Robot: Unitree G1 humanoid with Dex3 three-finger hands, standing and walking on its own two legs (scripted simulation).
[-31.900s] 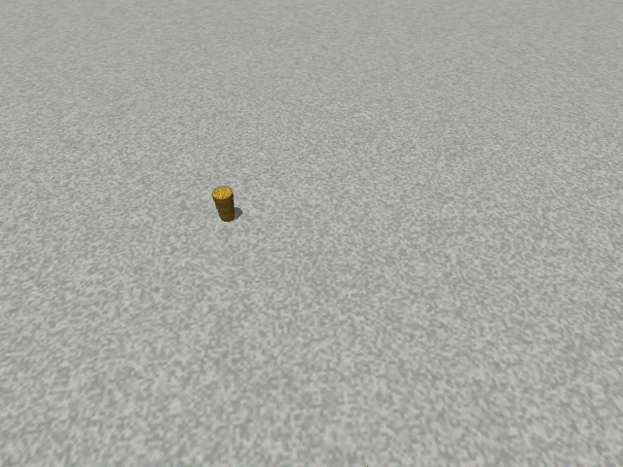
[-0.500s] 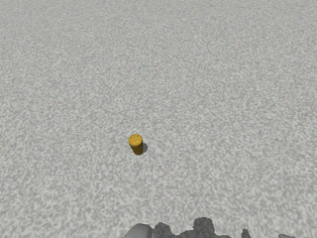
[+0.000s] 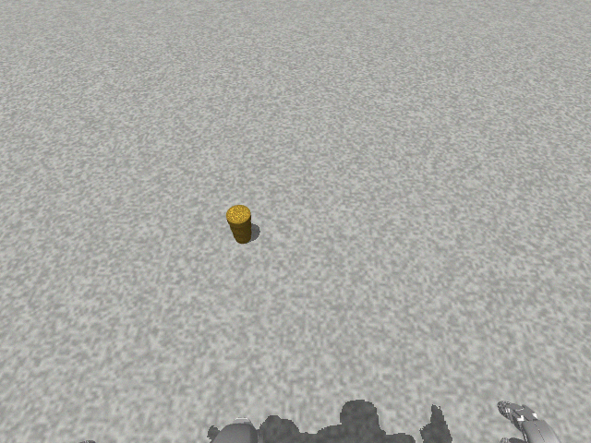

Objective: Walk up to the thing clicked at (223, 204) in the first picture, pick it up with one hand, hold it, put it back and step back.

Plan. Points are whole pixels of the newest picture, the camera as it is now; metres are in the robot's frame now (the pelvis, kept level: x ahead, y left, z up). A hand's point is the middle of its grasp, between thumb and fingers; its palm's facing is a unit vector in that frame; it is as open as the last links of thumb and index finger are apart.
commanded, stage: step back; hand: left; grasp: from the side
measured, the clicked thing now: (240, 226) +0.94 +0.26 -0.67
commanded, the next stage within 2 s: stand in 1.20 s
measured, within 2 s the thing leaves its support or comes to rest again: neither
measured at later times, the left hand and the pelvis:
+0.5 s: hand out of the picture -0.08 +0.29 -0.13, palm faces +0.11 -0.91 -0.40, open 7.4 cm; pelvis -0.11 +0.00 +0.02, yaw +6 degrees
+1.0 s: hand out of the picture -0.03 +0.30 -0.14, palm faces +0.09 -0.92 -0.37, open 7.4 cm; pelvis -0.07 +0.02 +0.02, yaw +4 degrees
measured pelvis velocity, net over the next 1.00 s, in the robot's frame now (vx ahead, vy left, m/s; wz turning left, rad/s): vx -0.07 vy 0.02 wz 0.08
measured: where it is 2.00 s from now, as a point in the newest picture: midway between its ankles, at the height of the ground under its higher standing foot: outside the picture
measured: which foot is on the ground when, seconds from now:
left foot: down 0.00-0.02, up 0.04-0.30, down 0.32-1.00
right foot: down 0.00-1.00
